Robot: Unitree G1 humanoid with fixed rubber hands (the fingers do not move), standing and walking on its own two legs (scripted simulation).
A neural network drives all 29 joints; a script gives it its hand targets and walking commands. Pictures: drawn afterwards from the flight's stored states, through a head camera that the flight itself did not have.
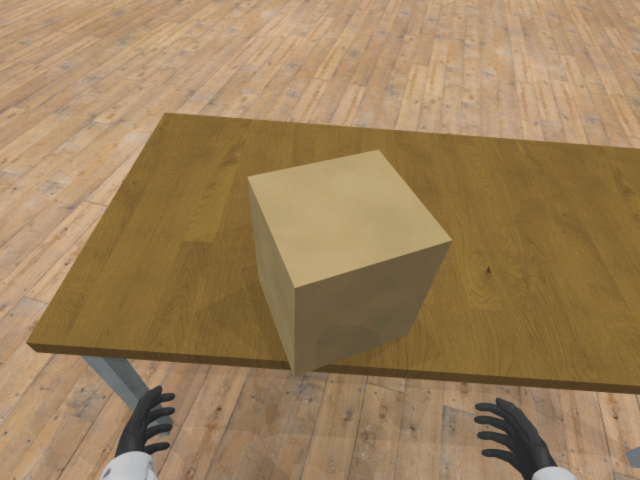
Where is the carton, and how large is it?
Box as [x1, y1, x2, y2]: [247, 150, 451, 376]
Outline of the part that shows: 378,150 247,177 259,280 294,376 407,334 451,242 449,236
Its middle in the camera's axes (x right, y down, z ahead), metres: +0.02 +0.04 +0.61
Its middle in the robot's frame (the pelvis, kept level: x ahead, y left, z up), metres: +0.42 +0.01 -0.01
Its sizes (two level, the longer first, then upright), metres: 0.210 0.200 0.250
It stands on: a table, 0.64 m high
